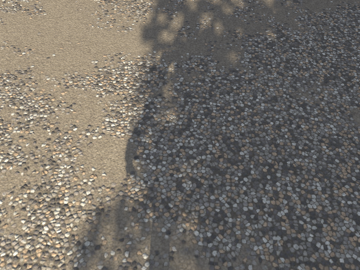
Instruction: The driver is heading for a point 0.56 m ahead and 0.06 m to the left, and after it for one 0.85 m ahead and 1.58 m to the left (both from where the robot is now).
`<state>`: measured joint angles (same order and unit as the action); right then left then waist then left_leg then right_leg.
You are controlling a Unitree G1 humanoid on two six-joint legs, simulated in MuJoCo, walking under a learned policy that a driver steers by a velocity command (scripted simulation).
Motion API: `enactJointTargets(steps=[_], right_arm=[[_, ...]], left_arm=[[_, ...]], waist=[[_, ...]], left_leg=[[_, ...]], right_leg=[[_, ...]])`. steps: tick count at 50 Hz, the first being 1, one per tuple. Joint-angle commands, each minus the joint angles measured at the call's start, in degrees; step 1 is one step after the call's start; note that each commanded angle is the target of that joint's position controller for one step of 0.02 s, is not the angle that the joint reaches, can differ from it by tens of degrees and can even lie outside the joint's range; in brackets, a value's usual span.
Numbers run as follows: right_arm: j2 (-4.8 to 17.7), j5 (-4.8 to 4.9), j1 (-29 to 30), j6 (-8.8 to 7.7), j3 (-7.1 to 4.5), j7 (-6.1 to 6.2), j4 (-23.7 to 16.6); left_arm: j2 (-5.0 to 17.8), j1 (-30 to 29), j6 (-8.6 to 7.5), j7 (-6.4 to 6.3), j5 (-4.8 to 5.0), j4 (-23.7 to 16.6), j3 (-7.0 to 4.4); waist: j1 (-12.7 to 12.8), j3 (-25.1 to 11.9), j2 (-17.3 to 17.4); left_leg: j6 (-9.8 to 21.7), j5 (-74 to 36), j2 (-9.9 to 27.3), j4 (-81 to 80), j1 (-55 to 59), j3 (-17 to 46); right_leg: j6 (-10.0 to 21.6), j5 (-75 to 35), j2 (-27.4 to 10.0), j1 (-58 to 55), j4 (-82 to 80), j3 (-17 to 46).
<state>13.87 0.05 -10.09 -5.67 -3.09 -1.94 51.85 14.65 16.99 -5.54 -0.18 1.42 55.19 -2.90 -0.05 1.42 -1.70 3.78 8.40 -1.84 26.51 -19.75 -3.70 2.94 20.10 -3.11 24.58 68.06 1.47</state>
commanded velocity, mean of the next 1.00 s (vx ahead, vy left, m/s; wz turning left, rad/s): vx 0.42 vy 0.00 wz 0.24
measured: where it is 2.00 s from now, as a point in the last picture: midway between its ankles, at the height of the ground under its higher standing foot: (190, 245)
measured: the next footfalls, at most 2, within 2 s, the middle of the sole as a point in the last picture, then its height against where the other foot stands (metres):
right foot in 0.42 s outside the picture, level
left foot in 0.94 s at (157, 230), level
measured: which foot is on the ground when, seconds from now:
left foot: down 0.00-0.42, up 0.44-0.92, down 0.94-1.00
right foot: up 0.00-0.40, down 0.42-0.94, up 0.96-1.00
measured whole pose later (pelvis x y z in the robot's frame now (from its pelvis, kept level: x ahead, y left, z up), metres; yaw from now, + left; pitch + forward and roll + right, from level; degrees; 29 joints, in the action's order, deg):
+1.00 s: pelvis +0.50 -0.01 -0.02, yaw +16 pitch +2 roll -2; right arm 15.3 -0.4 -5.7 -1.9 -5.1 -1.8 44.4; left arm 15.7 9.3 -2.6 -1.8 0.0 51.5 -4.1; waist 0.3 4.0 0.1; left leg 6.0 7.7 -2.4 34.7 -29.5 -1.7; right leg -2.5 34.1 -1.5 15.7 60.8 -5.3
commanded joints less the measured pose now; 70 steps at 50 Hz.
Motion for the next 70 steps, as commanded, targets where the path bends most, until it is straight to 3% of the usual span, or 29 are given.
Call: enactJointTargets(steps=[1, 4, 10, 15, 18, 20, 21, 22, 23, 24, 25, 26, 28, 32, 38, 42, 44, 46, 47, 48, 49, 50, 51, 52, 54, 56, 61, 65, 70], right_arm=[[4.4, -0.51, -0.9, -0.93, -0.68, -0.19, -1.5], [7.1, -0.46, -4.2, -1.15, -1.26, 0.75, 0.2], [7.9, 0.30, -9.8, -0.27, -1.16, 2.16, 2.2], [8.6, 0.76, -14.6, 0.81, -1.50, 2.39, 4.8], [9.4, 0.99, -14.1, 1.58, -2.05, 2.72, 5.3], [9.8, 1.14, -11.8, 2.03, -2.15, 2.72, 4.8], [8.2, 0.85, -11.1, 2.12, -1.48, 2.60, 4.2], [4.0, 0.04, -14.2, 1.60, -0.11, 2.33, 2.8], [-0.4, 0.63, -18.5, 0.37, 1.31, 2.01, 3.6], [6.7, 2.49, -13.5, -0.40, -0.68, 1.92, 3.3], [8.4, 3.20, -9.0, -0.67, -1.21, 2.06, 1.7], [7.8, 2.66, -6.9, -0.46, -1.40, 2.49, 1.5], [5.1, 2.16, -8.8, 1.20, -1.90, 2.68, 2.1], [3.1, 2.00, -7.4, 3.38, -2.30, 2.84, 1.2], [1.4, 0.15, 2.7, 3.00, -1.70, 1.22, -3.8], [2.4, 0.17, 6.0, 3.77, -1.76, -0.36, -7.3], [4.6, 0.04, 3.8, 4.02, -2.57, -0.88, -8.3], [8.5, 0.33, -5.7, 3.56, -4.47, -0.90, -6.6], [13.2, 0.12, -9.3, 3.37, -6.04, 0.29, -6.4], [18.2, -0.35, -8.0, 3.71, -6.55, 1.44, -7.1], [16.9, -1.17, -8.5, 3.40, -5.74, 0.79, -9.4], [14.0, -0.88, -6.0, 3.28, -5.06, 0.53, -11.0], [11.5, 0.38, -1.9, 3.29, -4.47, 0.82, -11.6], [9.7, 1.07, 1.0, 3.56, -3.90, 1.21, -12.2], [8.9, 0.12, 2.7, 4.18, -3.61, 1.84, -13.0], [10.2, -0.46, 2.0, 4.27, -4.03, 2.37, -13.6], [11.7, 0.37, 1.3, 5.57, -4.44, 3.92, -15.1], [11.5, 0.19, 1.6, 6.51, -4.34, 4.33, -16.1], [11.3, 0.27, 1.2, 7.54, -4.21, 4.23, -17.3]], left_arm=[[3.1, 2.6, 0.49, -0.65, -0.40, -2.8, -1.39], [3.4, -1.5, 1.23, -0.95, -0.91, -4.5, -1.74], [1.8, -13.6, 0.59, -0.01, -0.93, -8.0, -1.24], [1.8, -21.5, 0.01, 1.55, -0.27, -10.9, -0.56], [3.2, -21.1, -0.57, 2.49, -0.12, -11.8, -0.77], [6.0, -12.5, -0.87, 2.34, -0.41, -9.6, -2.24], [9.1, -2.0, -0.96, 1.84, -0.67, -6.5, -3.77], [14.4, 7.5, -0.95, 1.25, -1.88, -4.9, -5.11], [14.1, 9.5, -0.71, 1.54, -1.60, -4.3, -4.66], [9.2, 7.5, -0.81, 1.34, -1.32, -4.5, -3.31], [7.4, 2.0, -0.89, 1.11, -1.11, -5.5, -2.63], [5.6, -2.4, -1.02, 1.22, -1.40, -6.1, -2.02], [3.0, -6.1, -1.43, 1.47, -2.22, -5.7, -1.40], [4.6, -4.8, -1.90, 0.66, -2.59, -3.8, -2.05], [7.2, -5.2, -0.43, -1.89, -2.41, -3.7, -2.40], [9.3, -3.1, 1.52, -2.88, -0.88, -3.0, -3.12], [10.6, -5.0, 2.38, -3.21, 0.08, -3.8, -3.75], [10.5, -7.3, 3.20, -3.31, 0.64, -4.9, -3.89], [9.5, -4.8, 3.08, -2.87, -0.50, -5.3, -3.45], [2.1, -0.5, 2.62, -1.95, -4.31, -7.2, -1.39], [4.2, 1.6, 1.71, -0.92, -2.52, -7.7, -1.13], [7.0, -4.1, 1.42, -0.53, -0.30, -8.7, -1.87], [7.1, -7.4, 1.67, -0.93, -0.18, -9.6, -1.90], [7.4, -8.4, 2.39, -1.78, -1.16, -9.0, -2.17], [8.4, -8.4, 3.97, -2.50, -1.98, -9.7, -2.83], [6.7, -7.6, 4.49, -2.85, -2.11, -9.8, -2.54], [6.3, -10.6, 5.21, -3.43, -1.94, -11.1, -2.34], [6.4, -12.6, 4.61, -3.08, -1.68, -12.3, -2.30], [7.1, -11.0, 3.03, -1.83, -0.95, -12.6, -2.40]], waist=[[1.2, -3.2, 6.6], [1.1, -0.7, 5.0], [-2.4, 1.4, 4.8], [-4.9, 3.8, 4.7], [-3.1, 3.1, 5.9], [2.1, -2.1, 6.8], [6.6, -8.6, 5.5], [7.5, -18.3, -3.5], [6.1, -25.3, -14.3], [7.1, -19.4, -8.7], [5.7, -11.6, -6.4], [3.8, -7.7, -2.6], [0.3, -3.8, -4.0], [-1.0, -0.3, -2.5], [0.4, 1.9, -1.7], [1.3, 0.4, -2.3], [-0.6, -1.5, -3.6], [-5.7, -6.3, -1.9], [-6.9, -9.9, 4.9], [-0.2, -14.7, 18.3], [-1.6, -26.9, 14.7], [-3.3, -22.8, 7.5], [-2.2, -16.1, 3.6], [-0.8, -11.6, 0.7], [1.3, -9.1, 3.6], [1.6, -9.5, 5.6], [0.2, -10.0, 7.3], [-1.0, -8.0, 9.6], [-1.1, -8.3, 11.3]], left_leg=[[9.2, -2.6, 14.4, -17.7, 7.9, 16.5], [10.2, -8.5, 14.3, -19.8, 7.9, 13.0], [7.7, -10.2, 12.4, -20.4, 12.5, 7.8], [7.6, -10.2, 15.3, -17.5, 21.2, 7.9], [6.5, -16.7, 17.4, -13.3, 25.1, 8.4], [4.8, -33.3, 15.4, -3.5, 23.5, 7.0], [3.1, -33.4, 12.0, 8.4, 17.1, 5.2], [-0.1, -13.8, 5.6, 30.1, -2.4, 2.1], [-1.5, 24.8, -1.7, 43.8, -16.7, 7.5], [-0.5, 23.7, 1.6, 49.6, -21.8, 12.7], [0.2, 18.0, 4.5, 49.2, -23.6, 10.9], [0.1, 12.8, 7.1, 46.5, -21.0, 9.9], [0.0, 7.5, 9.9, 42.1, -14.7, 10.2], [-0.8, 0.9, 10.1, 38.3, -17.7, 10.7], [-2.4, -13.0, 7.3, 17.6, -15.0, 3.8], [-1.4, -8.8, 5.8, 11.4, -14.5, 1.3], [0.4, -2.4, 3.6, 10.2, -11.1, -0.4], [3.2, -5.1, -0.4, 2.4, 0.6, -2.0], [5.9, -25.4, 3.0, -0.7, 12.5, 5.5], [14.0, -56.2, 16.3, 6.0, 28.7, 24.5], [23.5, -44.3, 23.8, 0.0, 34.9, 42.2], [20.7, -34.0, 21.0, -3.2, 30.8, 37.2], [17.0, -24.6, 18.1, -4.8, 24.0, 31.5], [14.3, -19.0, 15.7, -6.4, 16.4, 28.0], [12.3, -14.2, 12.7, -8.5, 6.9, 25.6], [11.7, -16.7, 11.0, -8.6, 5.0, 23.8], [9.6, -2.0, 9.4, -9.0, 5.1, 26.4], [8.3, 7.5, 8.1, -9.3, 4.2, 29.4], [7.7, 0.5, 8.0, -6.4, 7.0, 33.9]], right_leg=[[0.2, -5.5, -5.7, 8.5, -1.5, 2.4], [-1.4, -11.7, -6.3, 13.2, -8.1, 1.9], [-2.3, -26.6, -4.1, 14.9, -27.9, -0.3], [-1.5, -23.8, -2.4, 16.6, -36.0, -1.2], [0.6, -17.7, -1.2, 13.3, -38.7, -1.7], [2.7, -16.1, 2.3, -1.3, -40.6, -4.3], [4.6, -17.9, 1.4, -17.0, -39.8, -3.0], [10.5, -16.1, -13.1, -40.0, -38.9, 15.1], [15.3, -7.8, -21.9, -49.8, -47.4, 37.0], [12.3, -3.4, -19.8, -44.7, -49.4, 33.5], [9.8, -6.2, -18.4, -35.8, -50.9, 24.5], [8.4, -9.3, -16.2, -27.4, -53.3, 18.4], [6.7, -12.5, -12.6, -17.6, -57.6, 9.3], [7.2, -20.0, -11.7, -14.6, -60.9, 0.1], [5.2, -40.3, -9.4, -14.5, -57.7, -12.3], [5.1, -45.1, -12.4, -22.8, -51.7, -13.0], [4.0, -53.0, -13.3, -25.3, -45.6, -13.0], [1.1, -53.8, -10.4, -24.7, -30.2, -14.1], [-2.8, -38.0, -6.3, -16.1, -15.7, -14.5], [-6.5, 17.3, 3.2, 3.5, 3.6, -12.1], [-6.8, 23.7, 7.2, 10.2, 15.0, 1.3], [-5.5, 17.8, 4.7, 13.9, 15.3, 4.4], [-5.0, 11.9, 2.7, 15.7, 11.2, 3.8], [-5.2, 8.3, 0.7, 14.2, 6.7, 3.7], [-5.0, 5.1, 0.2, 8.1, 0.5, 3.8], [-5.4, 3.5, 1.4, 6.4, -4.8, 3.1], [-7.3, -1.5, 2.6, 7.6, -14.0, 4.6], [-7.4, -2.6, 3.5, 6.0, -20.7, 5.2], [-5.8, -0.9, 5.1, -0.6, -31.8, 4.7]])
Keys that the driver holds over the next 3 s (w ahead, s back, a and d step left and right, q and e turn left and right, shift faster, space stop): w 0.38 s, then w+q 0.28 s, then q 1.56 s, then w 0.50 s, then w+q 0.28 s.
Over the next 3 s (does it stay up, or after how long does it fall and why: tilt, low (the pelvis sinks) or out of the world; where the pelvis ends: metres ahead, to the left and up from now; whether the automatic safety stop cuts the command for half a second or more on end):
stays up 0.62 0.25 0.01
